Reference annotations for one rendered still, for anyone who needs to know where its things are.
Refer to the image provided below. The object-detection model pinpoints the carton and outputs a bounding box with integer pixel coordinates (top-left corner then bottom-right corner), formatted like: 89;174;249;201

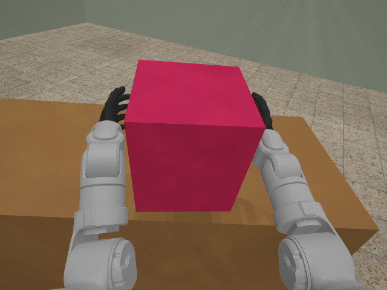
124;60;266;212

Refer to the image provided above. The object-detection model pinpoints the left robot upper arm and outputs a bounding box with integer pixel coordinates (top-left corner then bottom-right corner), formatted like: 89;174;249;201
50;237;137;290

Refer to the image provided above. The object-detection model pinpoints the robot left forearm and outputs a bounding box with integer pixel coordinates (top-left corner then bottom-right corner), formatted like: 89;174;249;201
63;120;128;286

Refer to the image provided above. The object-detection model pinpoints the left robot hand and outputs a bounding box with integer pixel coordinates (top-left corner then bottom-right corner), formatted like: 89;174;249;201
99;86;130;130

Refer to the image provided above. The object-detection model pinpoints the right robot hand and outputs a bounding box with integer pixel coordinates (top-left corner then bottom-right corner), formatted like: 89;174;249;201
252;92;273;130

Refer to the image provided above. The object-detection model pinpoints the robot right forearm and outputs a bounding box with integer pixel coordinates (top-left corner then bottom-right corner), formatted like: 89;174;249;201
252;129;356;277

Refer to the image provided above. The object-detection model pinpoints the pedestal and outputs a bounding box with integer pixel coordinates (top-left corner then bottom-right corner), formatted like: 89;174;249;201
0;98;379;290

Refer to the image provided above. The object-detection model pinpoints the right robot upper arm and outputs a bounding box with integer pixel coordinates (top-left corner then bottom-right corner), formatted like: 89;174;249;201
278;232;380;290

